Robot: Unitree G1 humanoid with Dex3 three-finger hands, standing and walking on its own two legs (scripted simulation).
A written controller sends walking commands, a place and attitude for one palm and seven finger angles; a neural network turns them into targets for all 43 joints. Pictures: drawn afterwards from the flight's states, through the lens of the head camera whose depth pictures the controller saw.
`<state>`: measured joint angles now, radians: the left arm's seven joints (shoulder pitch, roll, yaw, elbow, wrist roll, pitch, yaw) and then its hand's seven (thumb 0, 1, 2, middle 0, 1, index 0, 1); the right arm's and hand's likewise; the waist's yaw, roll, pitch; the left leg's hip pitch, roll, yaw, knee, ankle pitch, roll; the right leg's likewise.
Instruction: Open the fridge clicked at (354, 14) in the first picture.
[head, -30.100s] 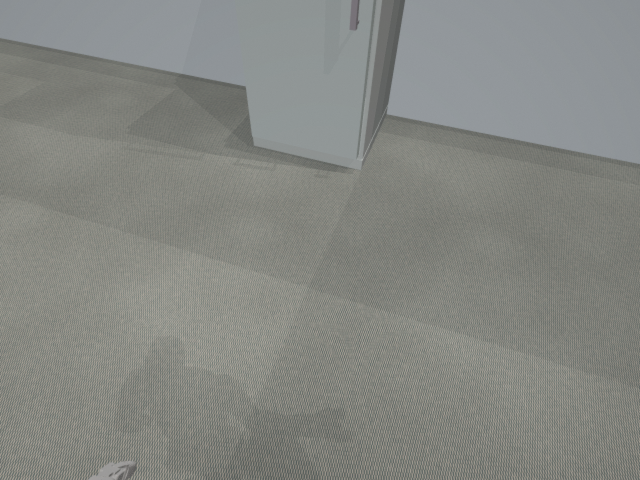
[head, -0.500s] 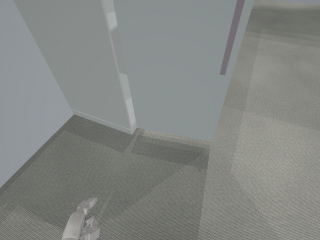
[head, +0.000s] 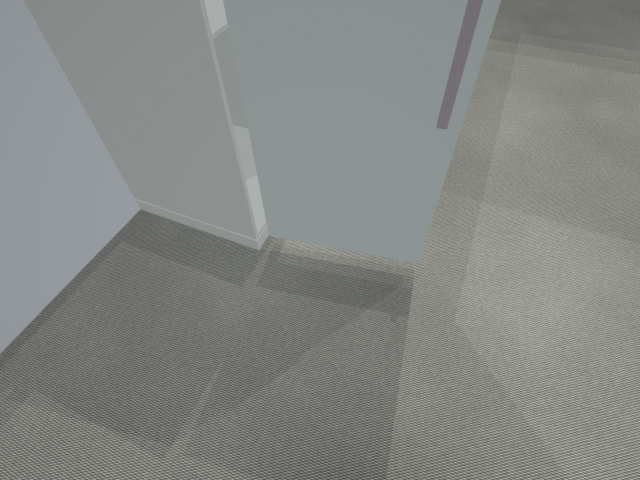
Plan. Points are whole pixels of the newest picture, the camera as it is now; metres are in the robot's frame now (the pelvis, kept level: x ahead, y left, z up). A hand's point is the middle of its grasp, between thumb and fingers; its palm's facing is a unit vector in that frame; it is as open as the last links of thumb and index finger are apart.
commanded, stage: let the arm hang, fingers relaxed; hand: right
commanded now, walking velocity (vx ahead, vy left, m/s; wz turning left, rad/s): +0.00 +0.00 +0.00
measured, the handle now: (466, 27) +0.87 -0.23 +0.14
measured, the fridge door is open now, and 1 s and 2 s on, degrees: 81 81 81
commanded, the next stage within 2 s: look to check the result in 0.58 s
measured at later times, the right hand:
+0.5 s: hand out of the picture +0.09 -0.20 -0.16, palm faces -0.04 +0.98 -0.22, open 7.3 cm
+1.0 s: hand out of the picture +0.08 -0.23 -0.16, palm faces -0.03 +0.96 -0.28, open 7.3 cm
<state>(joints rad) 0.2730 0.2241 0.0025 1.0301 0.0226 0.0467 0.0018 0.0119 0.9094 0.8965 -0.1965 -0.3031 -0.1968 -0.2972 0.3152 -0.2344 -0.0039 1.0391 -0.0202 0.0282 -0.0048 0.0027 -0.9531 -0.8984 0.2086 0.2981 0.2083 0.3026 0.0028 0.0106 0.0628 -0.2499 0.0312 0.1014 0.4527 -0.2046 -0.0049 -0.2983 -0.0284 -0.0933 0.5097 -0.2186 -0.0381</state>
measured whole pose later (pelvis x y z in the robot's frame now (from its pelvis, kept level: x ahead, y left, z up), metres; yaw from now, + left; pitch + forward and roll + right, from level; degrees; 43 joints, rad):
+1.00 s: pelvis +0.04 -0.01 +0.01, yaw +1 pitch -1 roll +0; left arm 0.15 0.27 0.00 1.14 0.01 0.00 0.01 0.01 0.91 0.90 -0.20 -0.30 -0.20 -0.30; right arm 0.18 -0.28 -0.01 1.15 -0.02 -0.01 -0.01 0.01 -0.91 -0.90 0.20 0.30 0.20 0.30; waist 0.00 0.00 0.05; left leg -0.11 0.05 0.08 0.32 -0.19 -0.03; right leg -0.13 0.01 -0.12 0.34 -0.20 -0.05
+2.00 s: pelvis +0.05 +0.02 +0.01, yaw +0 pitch -1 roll +0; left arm 0.10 0.33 0.00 1.13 0.01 0.00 0.00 0.01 0.91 0.90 -0.20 -0.30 -0.20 -0.30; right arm 0.11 -0.32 0.00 1.13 -0.02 -0.03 0.00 0.01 -0.91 -0.90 0.21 0.30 0.21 0.30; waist 0.01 -0.01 0.04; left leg -0.06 0.01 0.10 0.27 -0.19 0.01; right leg -0.08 -0.03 -0.10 0.28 -0.18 0.00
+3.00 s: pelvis +0.04 +0.02 +0.01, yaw +1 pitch -1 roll +0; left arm 0.11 0.33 0.00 1.13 0.01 0.00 0.00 0.01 0.91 0.90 -0.20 -0.30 -0.20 -0.30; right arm 0.11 -0.32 0.00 1.13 -0.01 -0.02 0.00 0.01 -0.91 -0.90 0.21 0.30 0.21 0.30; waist 0.01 0.00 0.04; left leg -0.06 0.01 0.09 0.26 -0.17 0.01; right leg -0.08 -0.03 -0.11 0.28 -0.17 0.00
